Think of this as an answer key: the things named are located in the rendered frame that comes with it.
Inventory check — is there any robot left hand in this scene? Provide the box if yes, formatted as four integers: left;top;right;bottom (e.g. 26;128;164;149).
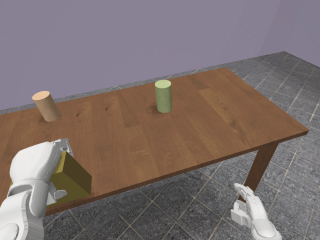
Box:
9;138;74;206

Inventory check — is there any left robot forearm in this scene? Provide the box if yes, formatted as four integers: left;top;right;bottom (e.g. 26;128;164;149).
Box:
0;179;49;240

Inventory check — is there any right robot forearm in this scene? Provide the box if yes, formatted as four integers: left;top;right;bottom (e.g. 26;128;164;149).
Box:
250;218;282;240

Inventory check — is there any sponge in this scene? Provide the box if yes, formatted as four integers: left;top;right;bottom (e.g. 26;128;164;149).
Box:
9;151;92;208

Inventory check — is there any table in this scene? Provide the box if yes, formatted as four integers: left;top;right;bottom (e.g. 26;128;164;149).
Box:
0;67;309;217

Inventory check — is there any robot right hand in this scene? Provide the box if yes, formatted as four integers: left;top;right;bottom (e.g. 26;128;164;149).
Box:
230;183;269;228

